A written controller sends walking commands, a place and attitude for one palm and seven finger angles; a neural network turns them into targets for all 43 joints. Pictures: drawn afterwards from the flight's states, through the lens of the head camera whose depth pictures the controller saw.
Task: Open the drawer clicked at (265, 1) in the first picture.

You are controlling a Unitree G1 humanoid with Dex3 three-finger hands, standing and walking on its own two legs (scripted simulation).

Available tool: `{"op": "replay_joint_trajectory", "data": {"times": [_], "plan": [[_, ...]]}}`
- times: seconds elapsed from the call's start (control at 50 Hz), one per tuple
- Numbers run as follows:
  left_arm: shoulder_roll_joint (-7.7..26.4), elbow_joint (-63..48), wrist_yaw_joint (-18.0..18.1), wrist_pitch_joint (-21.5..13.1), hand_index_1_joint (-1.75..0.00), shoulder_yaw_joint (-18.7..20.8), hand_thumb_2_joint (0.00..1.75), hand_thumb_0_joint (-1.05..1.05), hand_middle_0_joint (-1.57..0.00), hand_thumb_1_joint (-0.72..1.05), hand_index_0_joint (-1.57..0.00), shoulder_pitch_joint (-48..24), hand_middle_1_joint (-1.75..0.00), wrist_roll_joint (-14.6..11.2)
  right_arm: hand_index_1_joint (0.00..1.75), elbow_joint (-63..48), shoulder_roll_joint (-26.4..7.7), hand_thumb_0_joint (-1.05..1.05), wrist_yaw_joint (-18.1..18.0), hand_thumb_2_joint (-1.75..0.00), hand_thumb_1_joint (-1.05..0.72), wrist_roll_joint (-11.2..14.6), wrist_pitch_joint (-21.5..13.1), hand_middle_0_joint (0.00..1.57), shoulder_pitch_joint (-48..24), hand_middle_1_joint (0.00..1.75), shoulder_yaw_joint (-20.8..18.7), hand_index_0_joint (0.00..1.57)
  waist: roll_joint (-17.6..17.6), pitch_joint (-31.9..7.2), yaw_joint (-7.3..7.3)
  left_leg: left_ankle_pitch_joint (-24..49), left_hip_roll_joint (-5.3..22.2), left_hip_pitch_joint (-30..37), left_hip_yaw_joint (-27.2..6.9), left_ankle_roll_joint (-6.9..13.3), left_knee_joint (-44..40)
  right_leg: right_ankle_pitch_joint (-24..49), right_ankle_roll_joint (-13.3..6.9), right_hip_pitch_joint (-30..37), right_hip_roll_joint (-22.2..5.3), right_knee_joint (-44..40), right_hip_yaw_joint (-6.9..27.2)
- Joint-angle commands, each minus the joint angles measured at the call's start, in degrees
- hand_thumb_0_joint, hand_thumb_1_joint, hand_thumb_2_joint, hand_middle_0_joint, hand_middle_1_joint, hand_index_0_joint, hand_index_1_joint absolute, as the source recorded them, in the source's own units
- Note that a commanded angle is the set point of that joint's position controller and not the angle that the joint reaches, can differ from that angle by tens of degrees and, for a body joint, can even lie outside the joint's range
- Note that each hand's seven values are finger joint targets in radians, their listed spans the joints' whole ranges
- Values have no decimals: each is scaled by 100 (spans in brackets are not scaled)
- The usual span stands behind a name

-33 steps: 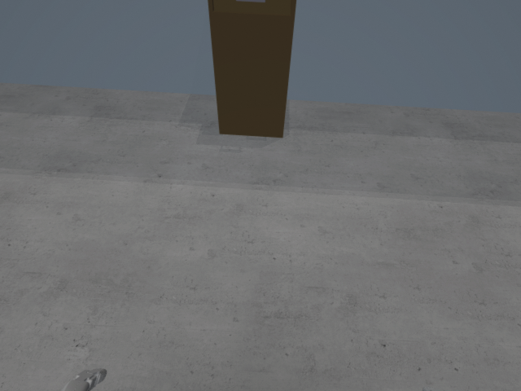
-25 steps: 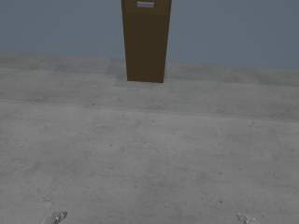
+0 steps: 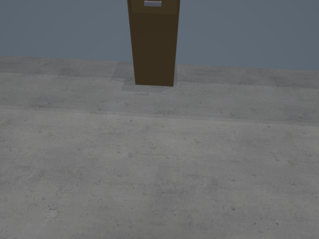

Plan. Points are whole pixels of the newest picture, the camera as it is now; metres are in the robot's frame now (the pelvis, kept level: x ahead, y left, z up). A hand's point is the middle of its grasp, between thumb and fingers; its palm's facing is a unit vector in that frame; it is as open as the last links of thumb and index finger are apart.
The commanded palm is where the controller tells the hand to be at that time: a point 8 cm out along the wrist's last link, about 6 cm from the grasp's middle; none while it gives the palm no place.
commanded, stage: stand and wait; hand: left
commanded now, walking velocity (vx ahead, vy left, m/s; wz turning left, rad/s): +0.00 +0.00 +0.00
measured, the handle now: (153, 2) +1.66 +0.15 +0.02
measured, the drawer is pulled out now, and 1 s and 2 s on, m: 0.00 0.00 0.00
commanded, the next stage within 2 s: look at it before walking up in 0.48 s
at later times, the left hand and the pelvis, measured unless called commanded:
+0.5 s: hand out of the picture +0.06 +0.23 -0.15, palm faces -0.04 -0.94 -0.33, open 7.4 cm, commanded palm none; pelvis -0.01 -0.01 +0.00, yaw +0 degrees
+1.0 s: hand out of the picture +0.08 +0.24 -0.15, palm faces -0.04 -0.94 -0.33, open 7.4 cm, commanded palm none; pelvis +0.00 -0.01 +0.00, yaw +0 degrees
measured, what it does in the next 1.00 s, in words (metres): stands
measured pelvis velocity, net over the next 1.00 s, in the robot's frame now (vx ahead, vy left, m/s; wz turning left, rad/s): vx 0.00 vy -0.01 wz -0.01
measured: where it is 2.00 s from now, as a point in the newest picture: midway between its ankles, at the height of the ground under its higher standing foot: outside the picture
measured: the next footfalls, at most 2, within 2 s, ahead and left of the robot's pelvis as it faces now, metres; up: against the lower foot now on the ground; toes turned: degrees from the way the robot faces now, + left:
right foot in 1.86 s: +0.34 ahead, -0.13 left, +0.00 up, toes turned -12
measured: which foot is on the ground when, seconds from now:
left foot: down 0.00-1.00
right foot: down 0.00-1.00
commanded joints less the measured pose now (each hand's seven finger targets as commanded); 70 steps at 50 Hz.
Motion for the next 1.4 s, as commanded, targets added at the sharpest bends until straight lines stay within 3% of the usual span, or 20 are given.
{"op": "replay_joint_trajectory", "data": {"times": [0.0, 0.44, 0.56, 0.84, 0.94, 1.16, 1.18, 1.2, 1.24, 1.28, 1.34, 1.38], "plan": [[1168, -349, 66, -199, -30, 241, 90, 0, -20, 90, -20, -374, -30, -5, 30, -349, -1130, 0, -85, -90, -90, 30, -183, 20, -369, 30, -238, 20, -113, -231, -33, 520, 665, -37, -566, 185, -511, 422, -250, -113, -615, -544, 573], [1137, -264, 63, -212, -30, 244, 90, 0, -20, 90, -20, -381, -30, 13, 30, -177, -1089, 0, -68, -90, -90, 27, -180, 20, -248, 30, -225, 20, -65, -126, -25, 307, 681, -114, -568, 134, -598, 58, -245, -262, -592, -713, 677], [1130, -252, 63, -231, -30, 242, 90, 0, -20, 90, -20, -367, -30, 5, 30, -157, -1097, 0, -74, -90, -90, 32, -198, 20, -245, 30, -219, 20, -70, -344, -33, 631, 715, 26, -550, 129, -538, 499, -252, -129, -600, -632, 645], [1134, -221, 77, -249, -30, 239, 90, 0, -20, 90, -20, -331, -30, 2, 30, -156, -1101, 0, -88, -90, -90, 41, -195, 20, -316, 30, -220, 20, -42, -415, -28, 1047, 747, 169, -503, 114, -507, 1151, -250, 39, -627, -555, 579], [1132, -219, 73, -241, -30, 239, 90, 0, -20, 90, -20, -351, -30, 5, 30, -158, -1098, 0, -92, -90, -90, 42, -188, 20, -368, 30, -216, 20, -12, -294, -20, 1005, 747, 136, -507, 110, -552, 1096, -237, 14, -623, -593, 558], [1141, -240, 76, -240, -30, 245, 90, 0, -20, 90, -20, -365, -30, 4, 30, -177, -1125, 0, -102, -90, -90, 44, -206, 20, -390, 30, -214, 20, 3, -440, -20, 1317, 772, 289, -504, 118, -579, 1349, -223, 153, -615, -556, 517], [674, -126, 95, -192, -30, 151, 90, 0, -20, 90, -20, -129, -30, -10, 30, -75, -657, 0, -85, -90, -90, 21, -164, 20, -212, 30, -102, 20, -30, -571, -13, 1113, 766, 350, -407, 60, -517, 1126, -161, 215, -630, -557, 465], [406, -40, 100, -128, -30, 90, 90, 0, -20, 90, -20, 86, -30, 2, 30, 3, -360, 0, -66, -90, -90, 1, -98, 20, -12, 30, -41, 20, -116, -476, -11, 463, 701, 288, -327, 11, -428, 380, -135, 104, -569, -535, 492], [448, -5, 47, -68, -30, 122, 90, 0, -20, 90, -20, 273, -30, 48, 30, 18, -352, 0, -34, -90, -90, -34, -46, 20, 132, 30, -68, 20, -205, -83, 20, -850, 574, -105, -260, 48, -311, -1130, -219, -195, -539, -678, 678], [519, -48, -6, -43, -30, 185, 90, 0, -20, 90, -20, 397, -30, 72, 30, -28, -339, 0, -13, -90, -90, -65, -29, 20, 215, 30, -99, 20, -377, 402, 43, -1640, 442, -662, -218, 64, -162, -2006, -349, -434, -552, -796, 945], [569, -87, -22, -66, -30, 289, 90, 0, -20, 90, -20, 712, -30, 67, 30, -120, -209, 0, -6, -90, -90, -67, -71, 20, 383, 30, -129, 20, -713, 710, 81, -1663, 267, -1139, 51, 64, 485, -2470, -627, -461, -785, -957, 1393], [553, -89, -7, -135, -30, 356, 90, 0, -20, 90, -20, 869, -30, 40, 30, -154, -68, 0, -17, -90, -90, -48, -155, 20, 590, 30, -145, 20, -766, 596, 7, -1183, 259, -1063, 272, 59, 856, -2037, -821, -352, -1003, -935, 1577]]}}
